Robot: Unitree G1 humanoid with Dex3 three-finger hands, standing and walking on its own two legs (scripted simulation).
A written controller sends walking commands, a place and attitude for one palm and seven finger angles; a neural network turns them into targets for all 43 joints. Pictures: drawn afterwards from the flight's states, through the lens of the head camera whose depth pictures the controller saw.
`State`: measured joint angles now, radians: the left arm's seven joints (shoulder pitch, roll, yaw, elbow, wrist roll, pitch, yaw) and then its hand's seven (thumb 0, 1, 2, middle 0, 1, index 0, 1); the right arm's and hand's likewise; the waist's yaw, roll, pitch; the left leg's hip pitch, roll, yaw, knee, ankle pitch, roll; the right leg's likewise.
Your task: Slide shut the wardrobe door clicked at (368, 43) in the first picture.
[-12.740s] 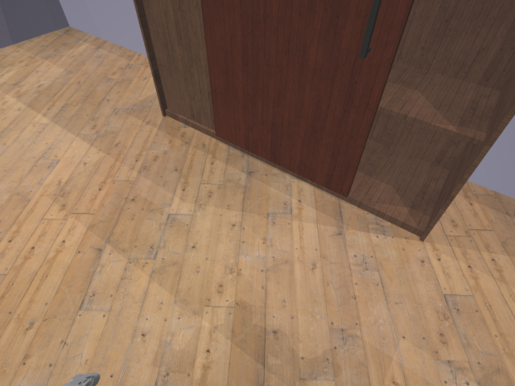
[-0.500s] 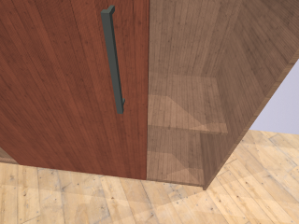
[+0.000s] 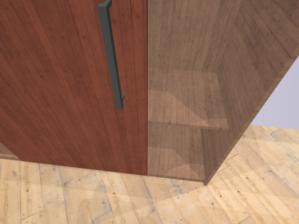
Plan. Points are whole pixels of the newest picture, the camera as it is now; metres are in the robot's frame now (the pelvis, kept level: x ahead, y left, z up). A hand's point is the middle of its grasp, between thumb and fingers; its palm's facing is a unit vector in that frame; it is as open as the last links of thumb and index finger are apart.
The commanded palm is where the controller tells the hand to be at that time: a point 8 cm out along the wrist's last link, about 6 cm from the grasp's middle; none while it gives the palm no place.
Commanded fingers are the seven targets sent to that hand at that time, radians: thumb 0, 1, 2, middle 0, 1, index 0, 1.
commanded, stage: raise the hand with hooked fingers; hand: left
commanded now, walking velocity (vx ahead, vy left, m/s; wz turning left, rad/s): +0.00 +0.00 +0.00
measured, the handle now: (115, 64) +0.50 +0.15 +0.17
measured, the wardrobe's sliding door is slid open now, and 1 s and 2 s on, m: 0.39 0.39 0.39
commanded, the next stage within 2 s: none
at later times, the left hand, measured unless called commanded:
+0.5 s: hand (69, 212) +0.15 +0.20 +0.00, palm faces +0.10 -0.99 -0.05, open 9.4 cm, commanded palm +0.14 +0.25 +0.03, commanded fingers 0.00 0.22 0.61 -0.25 -0.74 -0.25 -0.74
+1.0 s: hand (45, 168) +0.21 +0.25 +0.09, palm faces +0.04 -1.00 -0.09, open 12.4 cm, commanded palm +0.18 +0.30 +0.11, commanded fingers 0.00 -0.36 0.36 -0.29 -1.11 -0.29 -1.11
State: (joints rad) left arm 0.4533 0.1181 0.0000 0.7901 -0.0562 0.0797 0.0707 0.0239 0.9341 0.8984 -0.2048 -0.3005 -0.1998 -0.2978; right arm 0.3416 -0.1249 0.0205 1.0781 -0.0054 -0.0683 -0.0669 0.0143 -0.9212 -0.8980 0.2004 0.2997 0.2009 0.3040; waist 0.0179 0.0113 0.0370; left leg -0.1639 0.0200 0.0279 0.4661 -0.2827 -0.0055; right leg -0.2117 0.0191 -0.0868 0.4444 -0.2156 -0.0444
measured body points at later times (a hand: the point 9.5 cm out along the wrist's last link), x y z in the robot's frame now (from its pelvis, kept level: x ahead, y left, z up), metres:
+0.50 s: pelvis -0.03 +0.00 -0.05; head -0.01 +0.01 +0.40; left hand +0.13 +0.26 +0.01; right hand +0.21 -0.21 -0.08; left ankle -0.02 +0.12 -0.74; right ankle +0.02 -0.09 -0.74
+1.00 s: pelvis -0.02 +0.02 -0.02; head -0.03 +0.02 +0.43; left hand +0.20 +0.30 +0.10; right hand +0.15 -0.23 -0.08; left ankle -0.02 +0.12 -0.74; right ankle +0.02 -0.09 -0.74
